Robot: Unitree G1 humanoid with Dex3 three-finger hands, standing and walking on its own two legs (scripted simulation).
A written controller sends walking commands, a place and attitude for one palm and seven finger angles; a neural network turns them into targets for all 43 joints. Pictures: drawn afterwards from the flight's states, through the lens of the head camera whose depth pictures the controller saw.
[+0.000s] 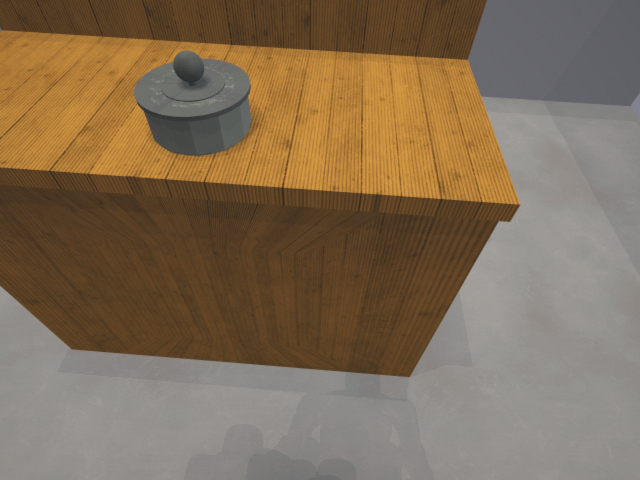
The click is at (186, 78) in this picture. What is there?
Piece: lid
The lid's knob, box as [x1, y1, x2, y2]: [173, 50, 203, 82]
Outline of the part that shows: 186,50 176,55 173,62 173,66 175,72 181,79 191,82 200,78 203,72 203,64 198,55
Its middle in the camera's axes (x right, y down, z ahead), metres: -0.21 -0.28 +0.62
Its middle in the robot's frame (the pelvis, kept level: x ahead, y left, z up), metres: +0.67 +0.26 +0.17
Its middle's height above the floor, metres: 0.94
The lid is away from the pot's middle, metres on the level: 0.00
